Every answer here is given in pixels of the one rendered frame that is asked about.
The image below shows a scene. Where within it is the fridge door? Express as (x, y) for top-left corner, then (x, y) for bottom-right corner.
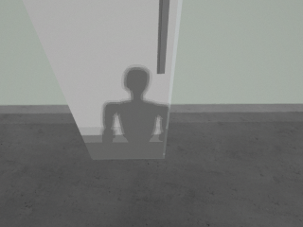
(23, 0), (178, 159)

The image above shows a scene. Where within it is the handle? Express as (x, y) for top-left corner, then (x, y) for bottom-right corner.
(159, 0), (170, 74)

